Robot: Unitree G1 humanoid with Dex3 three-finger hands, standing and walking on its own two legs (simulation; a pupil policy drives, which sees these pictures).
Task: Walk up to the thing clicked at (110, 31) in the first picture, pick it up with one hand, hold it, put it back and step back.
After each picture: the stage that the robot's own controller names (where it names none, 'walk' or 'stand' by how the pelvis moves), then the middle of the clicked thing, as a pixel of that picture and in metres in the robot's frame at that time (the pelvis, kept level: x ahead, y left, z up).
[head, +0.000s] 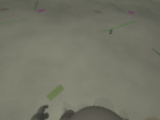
stand; (110, 32) +2.32 -0.64 -0.72
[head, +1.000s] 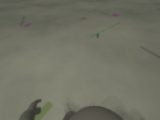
walk; (97, 35) +2.25 -0.11 -0.69
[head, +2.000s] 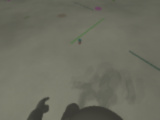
walk; (79, 41) +1.59 +0.29 -0.71
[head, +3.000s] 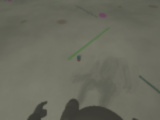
walk; (78, 58) +1.08 +0.23 -0.72
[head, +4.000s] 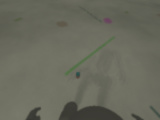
walk; (77, 75) +0.67 +0.15 -0.70
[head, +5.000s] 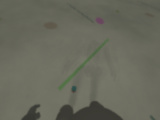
walk; (73, 89) +0.43 +0.09 -0.71
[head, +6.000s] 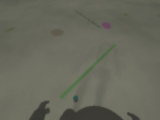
stand; (75, 99) +0.33 +0.13 -0.72
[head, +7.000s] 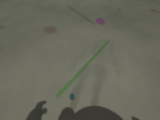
stand; (72, 96) +0.32 +0.17 -0.71
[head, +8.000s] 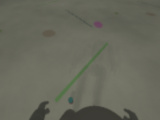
stand; (70, 100) +0.29 +0.18 -0.73
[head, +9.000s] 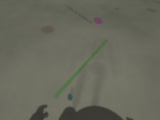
stand; (70, 97) +0.31 +0.19 -0.72
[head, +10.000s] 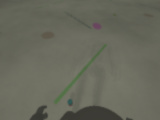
stand; (70, 102) +0.28 +0.18 -0.73
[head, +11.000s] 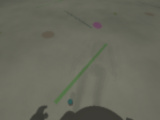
stand; (70, 102) +0.28 +0.18 -0.73
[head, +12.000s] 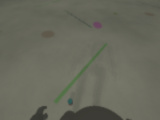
stand; (70, 102) +0.28 +0.18 -0.73
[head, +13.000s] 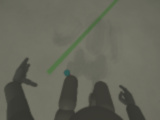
go down; (67, 73) +0.34 +0.19 -0.45
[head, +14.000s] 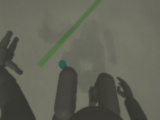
go down; (62, 64) +0.37 +0.22 -0.32
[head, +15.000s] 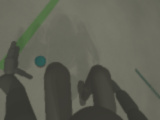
close in; (40, 62) +0.34 +0.26 -0.23
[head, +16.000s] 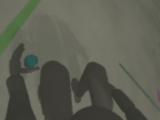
close; (30, 62) +0.34 +0.26 -0.21
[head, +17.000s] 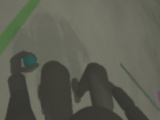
lift; (30, 61) +0.34 +0.27 -0.21
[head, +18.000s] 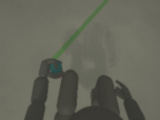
lift; (57, 70) +0.29 +0.23 -0.06
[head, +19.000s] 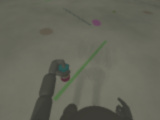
hold; (64, 72) +0.32 +0.17 +0.03
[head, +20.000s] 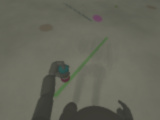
hold; (64, 73) +0.32 +0.18 +0.00
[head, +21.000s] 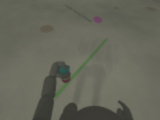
hold; (65, 74) +0.31 +0.17 -0.01
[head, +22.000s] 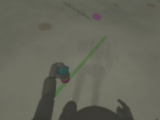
crouch; (64, 74) +0.31 +0.17 -0.02
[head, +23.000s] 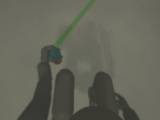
lower; (56, 56) +0.41 +0.22 -0.10
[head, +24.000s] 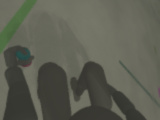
lower; (24, 58) +0.37 +0.28 -0.22
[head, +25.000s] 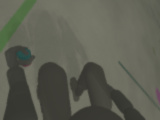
lower; (25, 58) +0.37 +0.29 -0.23
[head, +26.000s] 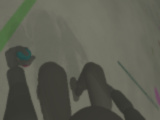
lower; (25, 58) +0.36 +0.29 -0.23
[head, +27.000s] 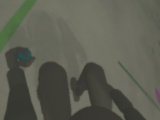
lower; (25, 58) +0.36 +0.29 -0.22
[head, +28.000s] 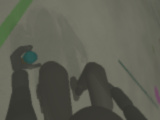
open; (28, 59) +0.35 +0.27 -0.22
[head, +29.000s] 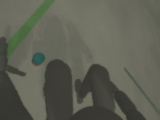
stand; (37, 59) +0.34 +0.26 -0.22
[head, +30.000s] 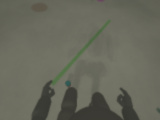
stand; (68, 83) +0.34 +0.19 -0.57
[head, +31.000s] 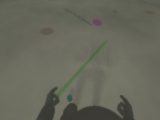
stand; (69, 98) +0.32 +0.18 -0.66
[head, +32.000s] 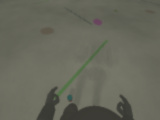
stand; (69, 98) +0.32 +0.18 -0.67
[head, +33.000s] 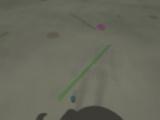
stand; (73, 99) +0.34 +0.17 -0.72
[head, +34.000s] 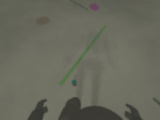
walk; (74, 83) +0.42 +0.17 -0.70
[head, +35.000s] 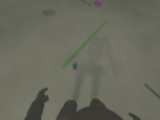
walk; (74, 66) +0.68 +0.18 -0.69
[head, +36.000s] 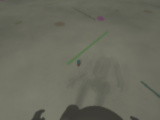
stand; (78, 63) +0.97 +0.22 -0.71
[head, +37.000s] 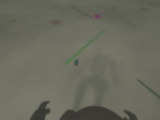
stand; (76, 62) +0.95 +0.21 -0.72
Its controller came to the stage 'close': yes
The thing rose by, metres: 0.70
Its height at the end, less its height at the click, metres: +0.00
